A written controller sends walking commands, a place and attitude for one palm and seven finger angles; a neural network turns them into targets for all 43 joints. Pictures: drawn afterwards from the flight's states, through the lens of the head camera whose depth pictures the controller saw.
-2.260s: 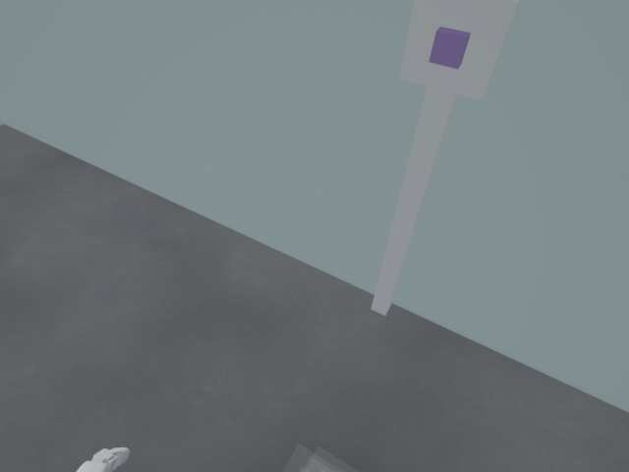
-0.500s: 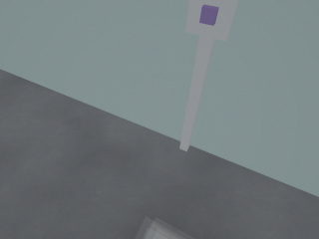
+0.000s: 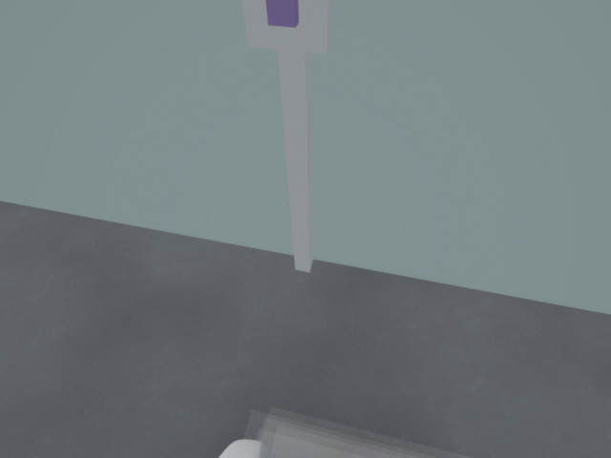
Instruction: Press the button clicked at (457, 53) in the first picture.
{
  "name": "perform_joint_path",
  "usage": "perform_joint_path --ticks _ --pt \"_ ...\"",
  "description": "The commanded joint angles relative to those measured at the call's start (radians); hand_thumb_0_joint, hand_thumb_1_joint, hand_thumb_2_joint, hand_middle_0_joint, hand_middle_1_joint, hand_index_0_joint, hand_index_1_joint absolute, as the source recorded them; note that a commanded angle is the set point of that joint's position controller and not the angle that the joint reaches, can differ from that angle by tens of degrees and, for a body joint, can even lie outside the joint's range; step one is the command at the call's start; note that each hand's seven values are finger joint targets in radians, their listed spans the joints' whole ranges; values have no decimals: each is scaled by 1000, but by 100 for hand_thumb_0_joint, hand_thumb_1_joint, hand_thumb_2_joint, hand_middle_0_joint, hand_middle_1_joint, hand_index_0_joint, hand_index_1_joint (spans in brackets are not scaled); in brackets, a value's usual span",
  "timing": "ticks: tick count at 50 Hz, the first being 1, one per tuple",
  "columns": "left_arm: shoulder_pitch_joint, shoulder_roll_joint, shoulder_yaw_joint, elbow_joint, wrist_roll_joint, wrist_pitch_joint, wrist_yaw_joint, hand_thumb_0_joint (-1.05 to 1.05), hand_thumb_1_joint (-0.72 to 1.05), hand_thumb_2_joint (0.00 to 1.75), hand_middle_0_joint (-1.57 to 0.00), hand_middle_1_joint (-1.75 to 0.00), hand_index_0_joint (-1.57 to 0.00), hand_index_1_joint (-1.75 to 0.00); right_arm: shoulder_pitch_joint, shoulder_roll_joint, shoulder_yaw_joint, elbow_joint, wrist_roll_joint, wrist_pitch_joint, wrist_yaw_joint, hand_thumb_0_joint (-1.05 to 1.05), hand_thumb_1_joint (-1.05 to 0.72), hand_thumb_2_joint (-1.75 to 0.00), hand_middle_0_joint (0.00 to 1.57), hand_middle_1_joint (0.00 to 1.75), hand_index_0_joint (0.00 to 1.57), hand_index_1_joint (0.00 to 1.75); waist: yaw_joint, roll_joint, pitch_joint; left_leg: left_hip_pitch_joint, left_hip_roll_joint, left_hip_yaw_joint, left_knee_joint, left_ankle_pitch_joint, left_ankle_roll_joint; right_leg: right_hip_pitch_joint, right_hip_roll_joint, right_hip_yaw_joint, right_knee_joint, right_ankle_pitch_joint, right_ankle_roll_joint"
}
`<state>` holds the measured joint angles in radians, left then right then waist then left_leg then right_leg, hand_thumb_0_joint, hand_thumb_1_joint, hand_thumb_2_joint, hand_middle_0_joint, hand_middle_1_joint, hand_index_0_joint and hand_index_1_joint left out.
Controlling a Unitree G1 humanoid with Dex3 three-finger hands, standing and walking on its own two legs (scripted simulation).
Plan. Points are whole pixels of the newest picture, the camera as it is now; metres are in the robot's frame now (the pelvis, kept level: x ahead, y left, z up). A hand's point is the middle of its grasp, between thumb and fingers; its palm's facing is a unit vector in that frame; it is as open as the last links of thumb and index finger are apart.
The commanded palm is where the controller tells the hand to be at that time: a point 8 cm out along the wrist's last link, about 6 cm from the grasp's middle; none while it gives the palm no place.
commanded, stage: turn to face it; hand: left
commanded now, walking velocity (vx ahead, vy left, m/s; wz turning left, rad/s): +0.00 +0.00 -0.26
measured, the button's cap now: (283, 7) +0.82 +0.11 +0.20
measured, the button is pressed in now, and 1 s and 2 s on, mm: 0 0 0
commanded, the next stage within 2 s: take the last steps up to it in 0.18 s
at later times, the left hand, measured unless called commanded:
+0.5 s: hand out of the picture +0.06 +0.27 -0.17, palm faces -0.12 -0.98 -0.18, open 7.4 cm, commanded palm none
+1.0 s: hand (229, 402) +0.22 +0.15 -0.16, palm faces -0.08 -0.98 -0.19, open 7.1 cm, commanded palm none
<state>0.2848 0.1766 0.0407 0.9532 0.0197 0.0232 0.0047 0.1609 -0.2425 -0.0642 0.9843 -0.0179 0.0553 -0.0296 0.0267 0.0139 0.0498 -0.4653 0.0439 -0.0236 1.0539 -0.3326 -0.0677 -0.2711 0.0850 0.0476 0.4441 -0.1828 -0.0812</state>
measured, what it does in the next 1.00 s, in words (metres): walks ahead: left foot, then right foot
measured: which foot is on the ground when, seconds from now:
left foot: up 0.00-0.22, down 0.24-0.84, up 0.86-1.00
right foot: down 0.00-0.26, up 0.28-0.82, down 0.84-1.00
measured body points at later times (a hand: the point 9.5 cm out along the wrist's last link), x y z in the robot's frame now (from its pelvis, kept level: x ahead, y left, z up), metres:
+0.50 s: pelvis +0.00 +0.08 +0.01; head -0.01 +0.11 +0.46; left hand +0.07 +0.32 -0.16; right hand -0.04 -0.15 -0.13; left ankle -0.02 +0.15 -0.74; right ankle -0.05 -0.07 -0.65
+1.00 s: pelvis +0.10 -0.01 +0.00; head +0.10 -0.01 +0.45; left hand +0.22 +0.20 -0.14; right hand -0.01 -0.21 -0.16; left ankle +0.08 +0.12 -0.67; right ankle +0.07 -0.10 -0.74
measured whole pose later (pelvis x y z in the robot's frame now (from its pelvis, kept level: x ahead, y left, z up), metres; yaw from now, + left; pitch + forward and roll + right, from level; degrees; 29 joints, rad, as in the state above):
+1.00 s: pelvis +0.10 -0.01 +0.00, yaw -8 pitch +0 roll -1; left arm 0.19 0.15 0.07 1.02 0.01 -0.09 0.02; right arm 0.44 -0.13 -0.06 1.16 -0.03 0.00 0.00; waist -0.03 0.01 0.00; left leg -0.44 0.10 0.07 1.08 -0.34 0.00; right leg -0.15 -0.02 -0.19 0.43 -0.28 -0.03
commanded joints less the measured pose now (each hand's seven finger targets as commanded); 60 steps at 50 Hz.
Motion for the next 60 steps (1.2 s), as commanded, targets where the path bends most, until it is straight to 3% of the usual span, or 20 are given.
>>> perform_joint_path --ticks 1,7,10,11,13,14,16,20,26,34,38,40,41,42,43,45,47,49,54,60 --pt "62 190 53 -46 5 -16 17 0 90 90 -20 -30 -20 -30 -21 -65 -5 -67 -1 -29 -5 0 -90 -90 20 30 20 30 13 -118 -94 -66 9 -7 -71 -38 3 162 -280 338 -144 185 -95" --pt "16 217 61 -52 14 -7 19 0 90 90 -20 -30 -20 -30 22 -44 3 -70 13 -44 -7 0 -90 -90 20 30 20 30 -2 -136 -89 104 -12 9 -336 -87 34 62 -283 387 -138 169 -119" --pt "-36 212 60 -63 2 0 16 0 90 90 -20 -30 -20 -30 139 -40 6 -34 15 -58 -12 0 -90 -90 20 30 20 30 -52 -128 -113 305 -30 36 -585 77 50 -25 -216 335 -90 96 -50" --pt "-42 184 54 -68 -3 1 14 0 90 90 -20 -30 -20 -30 166 -65 5 -25 16 -68 -16 0 -90 -90 20 30 20 30 -63 -74 -114 403 20 -2 -672 90 64 -113 -164 289 -35 16 -12" --pt "-36 118 43 -87 -5 6 5 0 90 90 -20 -30 -20 -30 127 -180 -16 -63 0 -64 -14 0 -90 -90 20 30 20 30 -52 282 -23 346 351 -363 -856 29 198 -318 11 36 320 -332 86" --pt "-52 140 52 -83 4 10 5 0 90 90 -20 -30 -20 -30 88 -171 -7 -80 -6 -60 -16 0 -90 -90 20 30 20 30 -40 186 14 195 376 -353 -866 30 244 -249 -30 54 469 -323 100" --pt "-11 148 64 -35 18 20 -5 0 90 90 -20 -30 -20 -30 50 -103 15 -73 -10 -69 -20 0 -90 -90 20 30 20 30 -4 135 29 180 257 -233 -882 -49 194 -251 -44 49 617 -219 111" --pt "-6 111 46 -17 21 2 -26 0 90 90 -20 -30 -20 -30 162 -88 12 -32 -7 -96 -15 0 -90 -90 20 30 20 30 -32 109 19 323 194 -144 -888 -91 172 -374 -74 0 704 -107 114" --pt "-87 80 29 -21 15 -12 -32 0 90 90 -20 -30 -20 -30 315 -64 7 51 -7 -116 -14 0 -90 -90 20 30 20 30 -75 84 54 429 258 -156 -901 9 226 -415 -151 -37 541 -105 119" --pt "-204 31 10 -19 10 -28 -35 0 90 90 -20 -30 -20 -30 410 -40 11 132 -17 -117 -9 0 -90 -90 20 30 20 30 -104 125 74 403 261 -88 -880 146 236 -284 -171 -126 292 -138 102" --pt "-172 18 15 2 7 -42 -31 0 90 90 -20 -30 -20 -30 389 -40 9 150 -18 -111 -6 0 -90 -90 20 30 20 30 -70 117 47 321 239 -54 -813 162 214 -91 -139 -165 132 -122 89" --pt "-39 45 24 59 9 -57 -23 0 90 90 -20 -30 -20 -30 377 -20 12 159 -9 -111 -3 0 -90 -90 20 30 20 30 -5 41 -27 239 173 17 -648 187 160 173 -118 -179 -10 -19 71" --pt "85 105 37 99 12 -71 -14 0 90 90 -20 -30 -20 -30 375 4 16 152 2 -118 6 0 -90 -90 20 30 20 30 49 -56 -106 91 125 89 -463 156 121 407 -243 -45 -48 -72 25" --pt "226 212 61 134 12 -82 2 0 90 90 -20 -30 -20 -30 364 65 30 116 8 -122 14 0 -90 -90 20 30 20 30 88 -300 -165 -159 4 180 -169 -173 76 593 -504 295 -139 -130 -74" --pt "272 235 61 146 -6 -77 9 0 90 90 -20 -30 -20 -30 275 17 21 83 0 -114 14 0 -90 -90 20 30 20 30 107 -229 -134 -219 19 91 -1 -260 83 494 -558 389 -221 -151 -105" --pt "140 157 48 128 -6 -84 11 0 90 90 -20 -30 -20 -30 240 37 6 91 -4 -106 23 0 -90 -90 20 30 20 30 57 -187 -6 -230 84 51 103 -101 85 300 -497 282 -268 -251 -80" --pt "69 71 24 115 -3 -90 15 0 90 90 -20 -30 -20 -30 250 66 1 110 -7 -93 28 0 -90 -90 20 30 20 30 -2 -61 59 -177 112 48 86 9 71 175 -435 112 -285 -128 -53" --pt "74 16 17 107 6 -103 17 0 90 90 -20 -30 -20 -30 279 104 2 112 -15 -77 31 0 -90 -90 20 30 20 30 -38 -57 83 -146 108 73 44 57 50 109 -391 -10 -281 43 -38" --pt "80 55 5 114 7 -115 17 0 90 90 -20 -30 -20 -30 170 85 0 45 -9 -66 51 0 -90 -90 20 30 20 30 -50 -128 104 -135 110 105 -107 149 34 80 -366 -95 -281 193 -48" --pt "136 114 14 148 12 -107 22 0 90 90 -20 -30 -20 -30 8 52 9 -23 -5 -85 65 0 -90 -90 20 30 20 30 -17 -152 89 -37 67 150 -363 131 66 182 -371 -107 -185 367 -30"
